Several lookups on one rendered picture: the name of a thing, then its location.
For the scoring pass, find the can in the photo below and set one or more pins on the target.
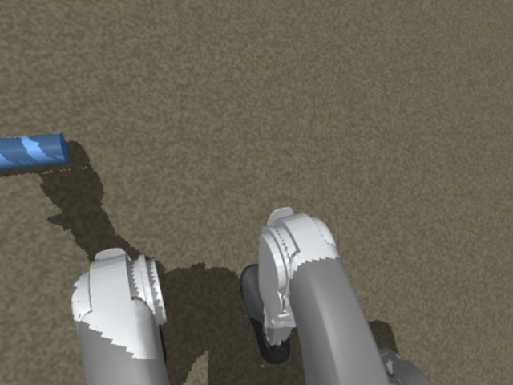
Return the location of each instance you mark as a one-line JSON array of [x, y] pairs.
[[26, 151]]

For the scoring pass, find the right robot foot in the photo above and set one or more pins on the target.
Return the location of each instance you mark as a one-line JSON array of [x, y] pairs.
[[254, 308]]

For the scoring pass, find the right robot hand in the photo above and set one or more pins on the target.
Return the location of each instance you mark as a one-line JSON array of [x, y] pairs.
[[405, 372]]

